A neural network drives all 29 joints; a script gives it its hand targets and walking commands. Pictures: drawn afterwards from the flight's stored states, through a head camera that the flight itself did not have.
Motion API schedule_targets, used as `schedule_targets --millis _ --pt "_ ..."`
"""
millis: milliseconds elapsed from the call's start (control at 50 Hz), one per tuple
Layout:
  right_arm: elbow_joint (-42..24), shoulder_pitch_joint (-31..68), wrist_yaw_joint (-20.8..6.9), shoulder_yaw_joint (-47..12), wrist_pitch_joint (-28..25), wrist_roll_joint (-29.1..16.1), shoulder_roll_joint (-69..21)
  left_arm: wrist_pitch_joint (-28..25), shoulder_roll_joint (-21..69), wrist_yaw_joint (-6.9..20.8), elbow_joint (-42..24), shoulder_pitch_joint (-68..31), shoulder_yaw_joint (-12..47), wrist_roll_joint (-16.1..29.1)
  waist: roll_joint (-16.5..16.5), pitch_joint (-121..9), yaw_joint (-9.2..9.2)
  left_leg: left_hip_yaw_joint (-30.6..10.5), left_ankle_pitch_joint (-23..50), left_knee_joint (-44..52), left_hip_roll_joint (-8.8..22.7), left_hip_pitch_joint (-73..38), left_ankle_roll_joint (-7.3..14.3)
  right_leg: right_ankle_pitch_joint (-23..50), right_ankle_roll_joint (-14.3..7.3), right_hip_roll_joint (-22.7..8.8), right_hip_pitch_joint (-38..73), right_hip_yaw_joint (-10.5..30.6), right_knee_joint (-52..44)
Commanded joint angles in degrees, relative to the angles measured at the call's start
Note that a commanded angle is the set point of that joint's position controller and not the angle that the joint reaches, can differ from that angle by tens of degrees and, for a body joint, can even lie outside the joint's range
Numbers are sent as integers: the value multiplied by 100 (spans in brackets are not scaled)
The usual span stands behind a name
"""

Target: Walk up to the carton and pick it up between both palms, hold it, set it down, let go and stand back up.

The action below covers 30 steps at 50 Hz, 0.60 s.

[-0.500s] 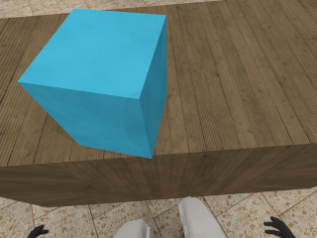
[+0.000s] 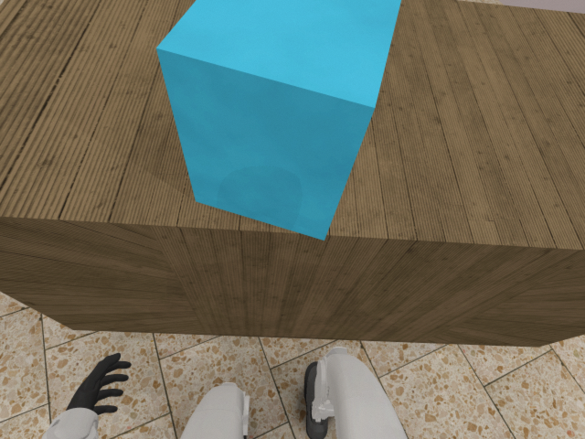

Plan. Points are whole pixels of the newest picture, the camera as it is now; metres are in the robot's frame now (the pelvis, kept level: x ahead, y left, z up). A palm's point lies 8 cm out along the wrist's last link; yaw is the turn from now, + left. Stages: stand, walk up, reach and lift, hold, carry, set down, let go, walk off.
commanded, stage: walk up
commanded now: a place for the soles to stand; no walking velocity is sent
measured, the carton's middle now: (286, 108) +0.49 +0.03 +0.12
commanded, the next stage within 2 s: none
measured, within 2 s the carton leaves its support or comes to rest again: neither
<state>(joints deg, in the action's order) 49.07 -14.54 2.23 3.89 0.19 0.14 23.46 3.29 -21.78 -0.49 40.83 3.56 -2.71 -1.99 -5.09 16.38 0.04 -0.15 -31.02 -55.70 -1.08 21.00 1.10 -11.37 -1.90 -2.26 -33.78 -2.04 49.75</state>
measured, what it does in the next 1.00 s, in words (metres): steps on the spot: right foot, then left foot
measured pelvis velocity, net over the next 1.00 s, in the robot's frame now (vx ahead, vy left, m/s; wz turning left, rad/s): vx -0.06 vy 0.01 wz -0.07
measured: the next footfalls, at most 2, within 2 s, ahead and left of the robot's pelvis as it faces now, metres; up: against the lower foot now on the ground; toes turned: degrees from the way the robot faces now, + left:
right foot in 0.42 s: -0.03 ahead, -0.16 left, +0.00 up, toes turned -4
left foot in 0.84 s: +0.02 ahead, +0.09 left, +0.00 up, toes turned -4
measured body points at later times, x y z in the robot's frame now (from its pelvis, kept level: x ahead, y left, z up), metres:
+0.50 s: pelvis -0.07 -0.02 +0.03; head -0.11 -0.03 +0.48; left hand +0.00 +0.30 -0.08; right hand -0.03 -0.35 -0.08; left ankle +0.00 +0.11 -0.67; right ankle -0.07 -0.16 -0.68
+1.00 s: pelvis -0.06 +0.01 +0.05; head -0.05 +0.05 +0.49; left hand +0.05 +0.30 -0.10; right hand -0.10 -0.31 -0.04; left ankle -0.03 +0.10 -0.68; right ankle -0.07 -0.14 -0.63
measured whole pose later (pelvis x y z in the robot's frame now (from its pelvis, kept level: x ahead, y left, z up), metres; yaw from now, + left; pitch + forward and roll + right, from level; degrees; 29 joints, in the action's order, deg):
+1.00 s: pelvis -0.06 +0.01 +0.05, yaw -4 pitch -4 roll -2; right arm 53.2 -22.4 -0.2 3.6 -3.4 1.4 19.7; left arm 0.7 -22.9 0.5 51.0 14.3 -3.0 -0.6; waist -4.9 4.4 -3.0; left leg 0.6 -18.5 -38.2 -0.2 16.0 2.1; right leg -26.5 -2.7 1.7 -22.4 4.3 57.5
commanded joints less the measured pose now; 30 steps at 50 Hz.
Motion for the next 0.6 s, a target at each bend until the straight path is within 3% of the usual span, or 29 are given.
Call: schedule_targets --millis 0,20,40,60,80,100,120,140,160,180,200,220,240,260,280,300,320,340,360,380,400,420,440,460,500,520,540,560,580 --pt "-657 -151 292 723 -230 222 2562 68 -1600 -143 -421 -169 -498 58 2181 -1502 -457 -4238 1925 3629 3021 781 1489 -2292 137 762 -58 2111 3128" --pt "-756 190 303 663 -253 226 2323 63 -1717 -78 -164 -99 -531 87 1791 -1091 -234 -3430 1775 3422 2738 892 1440 -1960 103 611 -70 2090 3180" --pt "-756 490 302 548 -194 223 1868 80 -1667 -63 193 396 -589 151 1180 -1116 64 -2301 1985 2953 2112 578 979 -1568 188 763 -60 2038 3158" --pt "-790 489 302 443 -218 214 1623 59 -1538 -7 305 857 -639 130 1340 -1280 134 -1901 2137 2701 1761 -122 751 -1333 214 845 -258 1776 3136" --pt "-675 281 287 376 -238 193 1395 67 -1367 -3 366 947 -601 181 1122 -1428 195 -1704 1819 2799 1374 -830 312 -1028 203 899 -690 1871 3018" --pt "-531 109 273 421 -251 156 1495 37 -1261 -5 393 862 -565 170 1128 -1513 89 -2083 1278 3038 1353 -1222 33 -992 286 1100 -910 1815 3025" --pt "-526 -125 250 460 -306 134 1557 2 -1196 -13 394 701 -522 164 1325 -1501 -107 -2170 1214 3020 1483 -1376 105 -1118 300 937 -934 1802 2911" --pt "-389 -348 249 437 -337 107 1531 -64 -1151 -10 453 764 -491 163 1194 -1561 -152 -2256 1495 3020 1421 -1824 -101 -973 263 870 -1027 1741 2702" --pt "-413 -211 210 463 -358 160 1451 -107 -1258 -12 598 717 -513 182 1599 -1559 -191 -2276 452 3002 1398 -1739 358 -1234 352 689 -731 1594 2111" --pt "-486 -200 184 431 -377 154 1295 -189 -1303 -34 564 854 -500 181 1629 -1689 -263 -2241 187 3047 1529 -1914 610 -1418 285 432 -635 1423 1560" --pt "-462 -121 120 409 -373 224 1364 -252 -1250 -25 754 798 -461 206 1640 -1471 -316 -2091 -325 3368 1283 -1763 458 -1403 321 521 -555 1341 1248" --pt "-418 -260 96 494 -366 217 1367 -298 -1340 8 742 977 -465 145 1803 -1597 -387 -1817 -572 3373 1364 -2128 607 -1468 392 445 -676 1142 1025" --pt "-476 -225 45 472 -326 235 1489 -368 -1240 4 784 979 -424 177 2032 -1377 -406 -1801 -441 3441 1354 -1826 720 -1617 396 399 -454 1042 657" --pt "-364 -354 5 478 -331 226 1422 -376 -1305 34 863 933 -417 139 1943 -1430 -514 -1764 -869 3564 1395 -1887 767 -1776 333 446 -329 911 449" --pt "-422 -256 -20 529 -298 267 1581 -413 -1334 45 838 1101 -422 138 2113 -1219 -408 -1751 -1006 3489 1539 -1255 1005 -2121 331 333 46 634 184" --pt "-403 -123 -86 551 -239 291 1590 -454 -1306 71 899 1186 -468 142 2203 -1228 -422 -1634 -1092 3548 1540 -1179 1056 -2515 252 190 289 430 -284" --pt "-425 -127 -132 593 -196 313 1773 -486 -1249 91 900 1406 -440 119 2263 -1182 -243 -1681 -1271 3638 1693 -729 1122 -2977 116 339 671 74 -673" --pt "-415 176 -163 575 -168 261 1772 -501 -1364 96 1040 1496 -499 69 2205 -845 -73 -1557 -1176 3616 1758 -12 1143 -2409 -19 160 1283 174 -1142" --pt "-379 166 -194 591 -127 221 1667 -538 -1312 92 1194 1806 -502 51 1650 -865 31 -1139 -888 3316 1607 434 921 -1961 -135 289 2097 -78 -1905" --pt "-426 283 -182 479 -94 219 1488 -551 -1232 123 1313 2178 -528 52 1053 -1014 283 -899 -1234 2634 1252 960 707 -1438 -212 351 2680 222 -2244" --pt "-628 524 -155 272 -114 130 843 -560 -1497 121 1376 2334 -572 -34 -798 -727 406 -393 -945 1210 638 1935 195 -2681 -507 -511 2610 2300 -3150" --pt "-724 660 -118 268 -112 134 849 -558 -2184 45 1176 1993 -705 -11 -1310 -470 392 306 -504 -191 -147 2457 -89 -4574 -859 -1538 1922 4544 -4197" --pt "-641 1111 -124 404 -153 203 1231 -566 -2175 32 965 1592 -737 -40 -729 114 483 -544 -281 -644 75 2126 -5 -5074 -1194 -1907 751 5169 -4454" --pt "-484 985 -176 464 -136 153 1505 -557 -2212 51 803 1153 -697 13 -927 341 364 -768 -30 -872 241 1739 24 -5362 -1057 -1846 177 4847 -4460" --pt "-220 172 -288 412 -176 11 1328 -632 -1689 63 633 1007 -524 51 -641 36 54 -662 321 -465 169 1581 38 -4240 -1052 -1316 991 3448 -3907" --pt "-111 -242 -282 407 -199 -41 1217 -662 -1609 42 625 916 -505 89 -977 62 -118 -528 698 -486 106 1500 -6 -3978 -902 -1104 878 2756 -3978" --pt "-2 -621 -287 460 -210 -37 1329 -654 -1629 60 535 832 -539 76 -970 -326 -200 -337 753 -609 -13 1352 -21 -3697 -889 -963 1162 2488 -3789" --pt "7 -623 -289 446 -168 -17 1271 -673 -1619 50 612 952 -584 105 -745 -350 -184 -380 956 -874 40 1321 -49 -3825 -819 -991 1042 2640 -3812" --pt "-63 -400 -324 387 -152 -37 1191 -691 -1465 61 501 963 -563 120 -969 -274 6 -412 1094 -894 29 1225 -55 -3832 -726 -938 863 2609 -3939"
